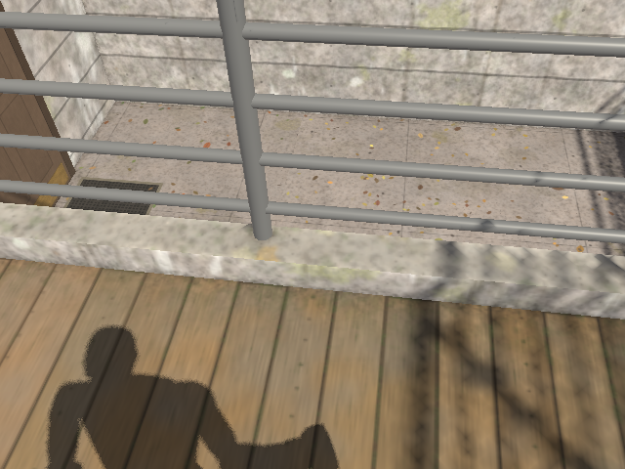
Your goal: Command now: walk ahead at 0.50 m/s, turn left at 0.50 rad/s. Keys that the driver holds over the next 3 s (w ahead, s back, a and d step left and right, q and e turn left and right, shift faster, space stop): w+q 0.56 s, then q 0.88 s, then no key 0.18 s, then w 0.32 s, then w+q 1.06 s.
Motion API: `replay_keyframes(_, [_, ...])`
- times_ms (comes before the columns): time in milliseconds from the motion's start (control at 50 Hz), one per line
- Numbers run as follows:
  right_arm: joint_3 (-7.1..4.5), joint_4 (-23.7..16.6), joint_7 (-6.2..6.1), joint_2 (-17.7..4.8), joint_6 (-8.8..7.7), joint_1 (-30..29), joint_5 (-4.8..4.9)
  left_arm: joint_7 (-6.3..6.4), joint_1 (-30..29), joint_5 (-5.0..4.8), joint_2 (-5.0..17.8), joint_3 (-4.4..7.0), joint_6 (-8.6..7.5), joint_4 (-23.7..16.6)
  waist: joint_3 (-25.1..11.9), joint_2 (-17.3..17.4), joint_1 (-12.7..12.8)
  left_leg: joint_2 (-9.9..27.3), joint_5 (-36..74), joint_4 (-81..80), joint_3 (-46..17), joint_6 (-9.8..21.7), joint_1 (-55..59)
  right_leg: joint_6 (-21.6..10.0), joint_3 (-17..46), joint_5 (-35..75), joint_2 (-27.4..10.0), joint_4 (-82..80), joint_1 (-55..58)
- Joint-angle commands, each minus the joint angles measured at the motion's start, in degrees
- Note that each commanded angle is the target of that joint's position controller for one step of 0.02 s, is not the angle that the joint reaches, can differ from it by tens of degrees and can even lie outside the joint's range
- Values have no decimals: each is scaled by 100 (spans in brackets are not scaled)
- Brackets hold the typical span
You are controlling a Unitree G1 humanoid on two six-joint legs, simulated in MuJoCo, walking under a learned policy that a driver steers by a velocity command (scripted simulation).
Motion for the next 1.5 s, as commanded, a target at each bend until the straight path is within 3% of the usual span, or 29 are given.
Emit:
replay_keyframes(20, [55,-457,119,-46,-29,-415,-13,11,-298,-17,592,80,-96,-284,654,-720,-114,30,714,-1132,288,47,155,-376,282,2407,-1377,-759,-465])
replay_keyframes(140, [64,-741,69,-152,-27,-866,-87,252,88,-56,977,139,19,116,486,-870,-23,-539,-107,-2310,1103,625,791,-189,-235,5266,-1702,141,853])
replay_keyframes(200, [-156,-191,-30,-646,-122,1063,-40,234,-215,-36,1361,264,223,-15,-596,-765,-959,-991,-574,-2863,867,1138,3012,-81,-397,5476,-1605,2903,382])
replay_keyframes(220, [-303,-79,-100,-1081,-135,1666,-109,183,-157,40,1065,180,247,-237,-1165,-245,-1140,-72,-1170,-2864,-359,1315,4413,6,-359,3308,-1383,4552,-876])
replay_keyframes(240, [-455,-239,-137,-1673,-93,1178,-41,74,-5,-51,569,97,244,-649,-1535,1234,-555,1351,-938,-3581,-3662,2239,5770,316,107,-1502,-25,6875,-3300])
replay_keyframes(260, [-476,-432,-163,-1604,-43,1196,5,36,-473,-7,697,93,205,-857,-1819,291,-790,1562,-664,-4099,-4283,2338,5970,248,1347,-1238,-115,7346,-3995])
replay_keyframes(300, [-273,-146,-230,-1009,-61,862,133,47,-909,-81,679,-1,115,-929,-310,-543,-388,1158,566,-4267,-2636,1848,4213,268,1415,-314,-711,6184,-3888])
replay_keyframes(320, [-177,-156,-247,-798,-109,618,107,58,-921,6,746,-15,142,-967,-51,-617,-180,855,993,-4364,-2261,1668,3571,363,1450,-351,-837,5785,-3572])
replay_keyframes(340, [-129,-206,-224,-690,-146,466,152,-7,-671,155,691,-34,267,-909,-98,-392,-32,618,1438,-4399,-1855,1664,3307,449,1407,-451,-859,5562,-3273])
replay_keyframes(420, [-186,49,-146,-1040,-220,1010,236,-143,-842,281,608,-44,422,-930,-60,-134,-88,200,1709,-4613,-1311,1457,2992,450,1241,-14,-855,4613,-3202])
replay_keyframes(540, [-124,163,-159,-991,-264,1379,217,-104,-1992,110,695,-69,547,-1104,306,82,-415,103,168,-4821,-1669,1205,3284,653,1404,1092,-851,3318,-3869])
replay_keyframes(640, [-271,218,-217,-1307,-146,1578,142,-182,-2516,67,648,-158,252,-1254,291,-154,-703,-163,2897,-3599,-1337,857,3558,548,1091,1137,-190,1883,-2951])
replay_keyframes(680, [-196,78,-256,-1155,-102,1410,123,-107,-1858,130,703,-94,200,-1090,-39,179,-512,-190,3489,-2732,-1670,627,3675,391,1198,819,95,1438,-2134])
replay_keyframes(700, [-179,-32,-257,-1147,-128,1120,189,-57,-1354,202,780,-74,129,-981,-264,263,-172,-282,3457,-2188,-1746,530,3554,209,1271,1276,26,918,-1463])
replay_keyframes(720, [-67,-156,-256,-826,-241,1006,315,61,-639,226,1169,55,25,-915,-701,219,165,-415,2728,-1161,-1652,331,2914,-105,1901,2356,-788,804,-145])
replay_keyframes(740, [74,-455,-296,-339,-294,1066,393,158,-39,290,1690,111,43,-960,-1599,-890,281,-797,-356,380,-913,174,2120,-505,3050,5256,-2554,1287,1102])
replay_keyframes(760, [-59,-497,-372,-771,-198,1734,368,66,-266,-5,1784,206,228,-934,-2463,-2248,-76,-1333,-3214,1238,-274,112,1318,-1373,4147,6524,-3283,1335,1606])
replay_keyframes(780, [-133,-172,-371,-1128,-14,1683,100,18,-404,-85,1291,134,352,-1080,-2150,-1301,-115,-881,-2828,1737,-388,100,1114,-1271,3816,4930,-2912,1191,1198])
replay_keyframes(820, [-113,-220,-307,-880,221,1141,4,165,-1243,-113,586,-77,509,-1264,-738,-785,-286,-591,-2118,1621,-307,-249,1126,-864,2573,3573,-2134,569,-319])
replay_keyframes(880, [-39,-297,-209,-595,291,981,46,236,-1140,-46,857,6,551,-1065,-76,-1020,-304,-540,-1882,1272,-55,-468,1183,-687,1687,3101,-1685,277,-1142])
replay_keyframes(1000, [22,-829,-260,-432,387,329,47,247,-1299,48,1095,152,544,-1037,-254,-913,-370,-121,-1481,-38,40,-330,1553,-793,1151,2207,-1933,202,-1322])
replay_keyframes(1100, [-11,-965,-95,-523,364,228,102,145,-1083,70,1327,360,612,-910,-272,-1205,-227,-202,-1392,-1537,511,-121,2442,-474,855,787,-1925,453,-1484])
replay_keyframes(1140, [-56,-808,-108,-548,249,650,72,135,-798,80,1237,398,712,-821,-278,-490,-364,-382,-1223,-2660,325,30,3279,-23,514,-171,-1621,1419,-1965])
replay_keyframes(1160, [-96,-918,-203,-870,164,784,32,100,-592,129,890,325,856,-870,-176,1315,-456,694,-1126,-3975,-1381,315,3486,430,-112,-1317,-987,3302,-2784])
replay_keyframes(1180, [-282,-1142,-340,-1623,257,610,146,194,-1031,53,692,262,915,-1359,-33,2230,-530,1637,247,-4299,-2792,1110,2958,596,395,-2155,-202,4139,-3655])
replay_keyframes(1200, [-276,-1052,-425,-1423,339,843,138,257,-1433,44,980,293,1021,-1379,82,1161,-660,1522,547,-4306,-2417,1357,2673,565,963,-1856,-399,4861,-3491])
replay_keyframes(1240, [-127,-1049,-415,-1052,451,164,64,211,-1232,-105,770,225,993,-1196,289,634,-182,767,338,-4094,-1659,1130,2556,492,1291,-965,-523,4940,-3496])
replay_keyframes(1300, [-35,-937,-260,-719,308,31,196,120,-879,-41,973,251,1021,-983,-26,352,3,426,1364,-3913,-1453,1005,2917,567,1265,-593,-420,5103,-3243])
replay_keyframes(1500, [-237,-559,-299,-1084,319,691,78,220,-1418,-118,845,97,959,-1183,-214,165,-445,553,1510,-3608,-2206,1290,3519,597,1499,-1007,-288,3488,-2662])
